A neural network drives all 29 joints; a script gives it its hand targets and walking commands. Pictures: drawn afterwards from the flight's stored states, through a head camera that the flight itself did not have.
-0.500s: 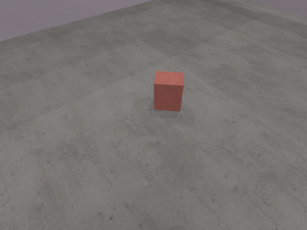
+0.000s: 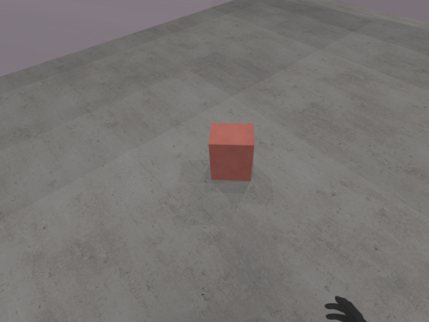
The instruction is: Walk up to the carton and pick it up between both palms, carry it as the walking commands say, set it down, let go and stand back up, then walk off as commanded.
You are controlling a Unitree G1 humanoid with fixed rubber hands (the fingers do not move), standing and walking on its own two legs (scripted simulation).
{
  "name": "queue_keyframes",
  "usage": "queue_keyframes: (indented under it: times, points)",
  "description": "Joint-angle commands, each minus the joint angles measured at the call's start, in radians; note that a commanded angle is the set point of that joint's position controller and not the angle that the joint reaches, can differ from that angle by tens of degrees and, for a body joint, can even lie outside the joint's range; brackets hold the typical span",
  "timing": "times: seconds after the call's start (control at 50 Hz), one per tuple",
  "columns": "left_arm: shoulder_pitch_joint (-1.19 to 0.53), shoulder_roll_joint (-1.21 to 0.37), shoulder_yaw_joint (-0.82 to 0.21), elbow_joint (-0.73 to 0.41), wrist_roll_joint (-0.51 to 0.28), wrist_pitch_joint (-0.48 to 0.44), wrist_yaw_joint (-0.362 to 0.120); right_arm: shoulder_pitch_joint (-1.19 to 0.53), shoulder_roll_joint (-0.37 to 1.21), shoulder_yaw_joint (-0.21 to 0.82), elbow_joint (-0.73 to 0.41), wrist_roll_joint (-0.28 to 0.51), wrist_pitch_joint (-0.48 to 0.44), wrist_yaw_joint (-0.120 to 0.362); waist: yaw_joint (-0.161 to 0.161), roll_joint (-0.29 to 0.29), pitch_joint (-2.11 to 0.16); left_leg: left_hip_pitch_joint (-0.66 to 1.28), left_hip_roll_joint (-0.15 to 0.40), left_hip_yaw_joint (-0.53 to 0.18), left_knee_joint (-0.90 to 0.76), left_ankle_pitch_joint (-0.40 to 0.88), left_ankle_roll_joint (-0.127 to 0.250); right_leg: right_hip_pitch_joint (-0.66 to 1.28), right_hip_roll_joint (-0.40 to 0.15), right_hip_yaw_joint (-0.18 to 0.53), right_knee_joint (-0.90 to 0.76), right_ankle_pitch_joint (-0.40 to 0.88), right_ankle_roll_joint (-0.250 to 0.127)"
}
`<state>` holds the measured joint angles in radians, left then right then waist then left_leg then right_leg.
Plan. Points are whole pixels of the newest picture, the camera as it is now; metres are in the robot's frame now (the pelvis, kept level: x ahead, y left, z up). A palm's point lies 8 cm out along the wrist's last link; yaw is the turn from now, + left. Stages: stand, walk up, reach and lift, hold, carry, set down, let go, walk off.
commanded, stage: walk up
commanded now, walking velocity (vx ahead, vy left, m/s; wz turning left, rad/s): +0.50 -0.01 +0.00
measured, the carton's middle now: (231, 152) +1.10 -0.07 -0.61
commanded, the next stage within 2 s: none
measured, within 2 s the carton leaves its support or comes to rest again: neither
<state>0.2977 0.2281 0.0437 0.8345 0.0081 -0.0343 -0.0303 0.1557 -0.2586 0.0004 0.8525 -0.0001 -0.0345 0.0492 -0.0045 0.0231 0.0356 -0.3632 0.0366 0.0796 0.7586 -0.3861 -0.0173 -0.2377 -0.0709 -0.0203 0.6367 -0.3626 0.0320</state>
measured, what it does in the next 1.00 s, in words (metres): walks ahead: left foot, then right foot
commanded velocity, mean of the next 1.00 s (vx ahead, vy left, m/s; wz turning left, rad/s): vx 0.45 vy -0.06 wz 0.00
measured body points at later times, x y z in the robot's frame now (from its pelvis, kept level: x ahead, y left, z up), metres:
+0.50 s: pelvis +0.23 -0.04 -0.01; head +0.26 -0.04 +0.44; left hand +0.34 +0.21 -0.14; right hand +0.17 -0.29 -0.16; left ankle +0.06 +0.10 -0.70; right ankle +0.33 -0.16 -0.73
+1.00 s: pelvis +0.43 -0.01 +0.01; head +0.44 +0.00 +0.46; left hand +0.54 +0.23 -0.12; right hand +0.43 -0.27 -0.12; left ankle +0.40 +0.09 -0.72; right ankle +0.40 -0.15 -0.67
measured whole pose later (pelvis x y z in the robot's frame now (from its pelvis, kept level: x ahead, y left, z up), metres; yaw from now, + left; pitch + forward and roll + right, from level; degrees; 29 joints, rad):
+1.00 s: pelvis +0.43 -0.01 +0.01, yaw -1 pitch +2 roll -1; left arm 0.23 0.21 0.06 0.84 0.01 -0.03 -0.03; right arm 0.35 -0.23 0.00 0.98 0.00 -0.06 0.00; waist -0.02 -0.01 -0.03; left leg -0.24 0.05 0.08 0.54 -0.33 0.02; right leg -0.43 -0.03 -0.04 0.94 -0.44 0.02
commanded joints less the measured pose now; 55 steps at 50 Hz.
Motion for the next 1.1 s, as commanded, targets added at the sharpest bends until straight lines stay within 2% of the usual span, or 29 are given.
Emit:
queue_keyframes:
  times: [0.0,0.02,0.04,0.06,0.08,0.12,0.16,0.24,0.34,0.38,0.4,0.42,0.44,0.46,0.48,0.5,0.56,0.6,0.68,0.74,0.76,0.78,0.8,0.82,0.84,0.86,0.9,1.0,1.08]
  points:
    - [-0.057,0.088,0.039,-0.071,0.013,-0.015,0.011,0.426,-0.221,-0.099,0.068,-0.029,-0.037,-0.033,-0.165,0.225,-0.165,0.517,0.322,-0.396,-0.443,-0.027,0.070,-0.384,0.025,-0.064,0.384,-0.051,-0.064]
    - [-0.062,0.057,0.028,-0.097,0.033,-0.009,0.013,0.440,-0.313,-0.114,0.062,-0.022,-0.034,-0.038,-0.150,0.333,-0.119,0.533,0.461,-0.764,-0.626,-0.099,0.112,-0.552,0.086,0.006,0.513,-0.233,-0.046]
    - [-0.114,0.087,0.033,-0.092,0.038,0.003,0.005,0.410,-0.289,-0.106,0.074,-0.016,-0.027,-0.043,-0.128,0.203,0.007,0.404,0.492,-0.841,-0.683,-0.135,0.107,-0.569,0.023,0.081,0.569,-0.168,-0.031]
    - [-0.123,0.106,0.035,-0.076,0.034,0.007,-0.002,0.346,-0.234,-0.088,0.061,-0.023,-0.028,-0.051,-0.086,0.052,0.074,0.350,0.460,-0.743,-0.643,0.033,0.068,-0.560,-0.004,0.089,0.562,-0.035,-0.014]
    - [-0.124,0.096,0.028,-0.057,0.024,0.006,-0.005,0.311,-0.190,-0.077,0.052,-0.027,-0.040,-0.053,-0.071,0.041,0.069,0.388,0.392,-0.561,-0.557,0.297,0.059,-0.567,-0.021,0.074,0.545,0.042,-0.011]
    - [-0.101,0.080,0.026,-0.040,0.025,0.009,-0.016,0.329,-0.136,-0.066,0.066,-0.027,-0.058,-0.061,-0.062,0.121,0.008,0.434,0.293,-0.335,-0.452,0.665,0.036,-0.535,-0.020,0.040,0.517,0.085,-0.012]
    - [-0.127,0.068,0.025,-0.044,0.025,0.014,-0.027,0.372,-0.128,-0.068,0.086,-0.026,-0.063,-0.062,-0.066,0.160,-0.036,0.477,0.282,-0.271,-0.438,0.777,0.042,-0.536,-0.008,0.008,0.512,0.108,-0.009]
    - [-0.245,0.034,0.008,-0.081,0.026,0.015,-0.042,0.396,-0.116,-0.067,0.095,-0.029,-0.053,-0.067,-0.087,0.142,0.028,0.450,0.293,-0.224,-0.511,0.644,0.116,-0.577,-0.023,-0.022,0.343,0.174,0.004]
    - [-0.282,0.033,-0.012,-0.075,0.005,-0.001,-0.042,0.318,-0.135,-0.062,0.093,-0.035,-0.045,-0.059,-0.075,0.176,0.085,0.322,0.236,-0.103,-0.568,0.496,0.107,-0.340,0.014,-0.110,-0.024,0.240,-0.003]
    - [-0.170,0.063,0.001,-0.044,0.018,-0.018,-0.022,0.320,-0.148,-0.069,0.116,-0.027,-0.040,-0.055,-0.018,0.240,-0.032,0.341,0.190,-0.036,-0.423,0.583,0.107,-0.159,0.047,-0.136,-0.100,0.184,-0.012]
    - [-0.041,0.083,0.015,-0.003,0.021,-0.026,-0.008,0.303,-0.149,-0.070,0.107,-0.024,-0.035,-0.053,0.044,0.161,-0.102,0.305,0.155,0.006,-0.253,0.638,0.098,0.006,0.077,-0.175,-0.158,0.207,-0.017]
    - [0.142,0.162,0.038,0.057,0.024,-0.036,0.008,0.301,-0.122,-0.066,0.095,-0.026,-0.037,-0.051,0.112,0.023,-0.191,0.165,0.111,0.025,-0.014,0.576,0.075,0.258,0.034,-0.118,-0.137,0.172,-0.042]
    - [0.286,0.268,0.072,0.090,0.033,-0.041,0.018,0.312,-0.075,-0.050,0.053,-0.027,-0.043,-0.048,0.158,-0.227,-0.258,-0.079,0.033,0.036,0.318,0.227,0.048,0.435,-0.190,0.230,-0.200,-0.036,-0.105]
    - [0.325,0.327,0.080,0.079,0.041,-0.039,0.022,0.295,-0.021,-0.043,-0.005,-0.022,-0.043,-0.042,0.134,-0.417,-0.199,-0.263,-0.060,-0.035,0.517,-0.159,0.040,0.434,-0.378,0.714,-0.405,-0.129,-0.173]
    - [0.245,0.277,0.080,0.086,0.023,-0.026,0.018,0.215,-0.068,-0.059,-0.012,-0.033,-0.036,-0.034,0.118,-0.290,-0.093,-0.290,0.012,-0.106,0.545,-0.109,0.044,0.286,-0.366,0.749,-0.482,-0.277,-0.233]
    - [0.136,0.235,0.073,0.056,0.026,-0.022,0.017,0.173,-0.087,-0.059,0.004,-0.034,-0.034,-0.028,0.084,-0.211,-0.002,-0.300,0.049,-0.088,0.557,-0.039,0.031,0.163,-0.342,0.635,-0.476,-0.312,-0.236]
    - [0.004,0.139,0.049,0.018,0.018,-0.024,0.011,0.171,-0.051,-0.046,0.029,-0.034,-0.010,-0.019,0.021,-0.191,0.036,-0.110,0.104,-0.057,0.355,0.011,0.006,-0.077,-0.235,0.316,-0.471,-0.115,-0.159]
    - [0.027,0.145,0.048,0.016,0.024,-0.031,0.012,0.156,-0.032,-0.042,0.031,-0.033,0.003,-0.014,0.032,-0.244,0.016,-0.093,0.086,-0.023,0.259,0.038,-0.004,-0.051,-0.209,0.242,-0.460,-0.010,-0.160]
    - [-0.031,0.191,0.059,0.007,0.021,-0.013,0.015,0.069,-0.036,-0.030,0.004,-0.023,0.001,-0.006,0.025,-0.285,0.033,0.020,0.058,0.040,-0.044,-0.009,-0.015,-0.105,-0.166,0.130,-0.446,-0.086,-0.166]
    - [-0.081,0.178,0.061,-0.015,0.023,-0.006,0.012,0.222,-0.052,-0.044,0.064,-0.016,-0.014,-0.019,-0.064,-0.196,-0.049,0.267,0.004,0.090,-0.234,0.166,-0.010,-0.140,-0.123,0.074,-0.218,-0.039,-0.123]
    - [-0.081,0.133,0.054,-0.022,0.024,-0.007,0.012,0.339,-0.105,-0.062,0.094,-0.021,-0.029,-0.030,-0.111,-0.059,-0.131,0.393,0.098,-0.052,-0.307,0.135,0.018,-0.183,-0.073,0.021,0.026,0.044,-0.090]
    - [-0.064,0.057,0.038,-0.052,0.015,-0.011,0.014,0.396,-0.234,-0.095,0.105,-0.036,-0.043,-0.040,-0.127,0.303,-0.164,0.466,0.379,-0.487,-0.516,0.121,0.090,-0.348,0.059,-0.085,0.363,-0.125,-0.025]
    - [-0.088,0.059,0.040,-0.065,0.033,-0.001,0.021,0.397,-0.280,-0.100,0.103,-0.031,-0.039,-0.044,-0.113,0.304,-0.110,0.494,0.445,-0.679,-0.572,0.201,0.149,-0.471,0.078,-0.003,0.462,-0.245,-0.017]
    - [-0.133,0.077,0.043,-0.067,0.034,0.001,0.015,0.343,-0.224,-0.087,0.099,-0.032,-0.038,-0.045,-0.087,0.220,-0.025,0.406,0.418,-0.639,-0.560,0.250,0.171,-0.473,0.021,0.031,0.499,-0.163,-0.016]
    - [-0.157,0.075,0.039,-0.059,0.028,-0.008,0.016,0.291,-0.165,-0.069,0.089,-0.036,-0.043,-0.047,-0.070,0.124,0.006,0.399,0.370,-0.522,-0.506,0.452,0.174,-0.481,0.004,0.020,0.489,-0.087,-0.015]
    - [-0.140,0.057,0.033,-0.037,0.022,-0.014,0.017,0.268,-0.121,-0.057,0.090,-0.038,-0.051,-0.052,-0.052,0.124,-0.033,0.419,0.320,-0.402,-0.450,0.664,0.163,-0.455,0.002,0.004,0.473,-0.076,-0.019]
    - [-0.118,0.046,0.030,-0.021,0.013,-0.010,0.010,0.250,-0.099,-0.051,0.089,-0.041,-0.052,-0.060,-0.042,0.164,-0.069,0.385,0.272,-0.264,-0.428,0.812,0.147,-0.369,0.007,-0.037,0.381,-0.069,-0.007]
    - [-0.174,0.014,0.013,-0.038,0.007,-0.005,0.006,0.263,-0.105,-0.054,0.107,-0.039,-0.031,-0.064,-0.056,0.180,-0.056,0.340,0.226,-0.164,-0.427,0.700,0.135,-0.278,0.028,-0.084,0.096,0.001,-0.010]
    - [-0.007,0.050,0.018,0.028,0.009,-0.021,0.020,0.200,-0.125,-0.058,0.108,-0.021,-0.011,-0.061,0.026,0.132,-0.128,0.219,0.160,-0.075,-0.246,0.543,0.094,0.059,0.062,-0.136,-0.208,0.200,-0.020]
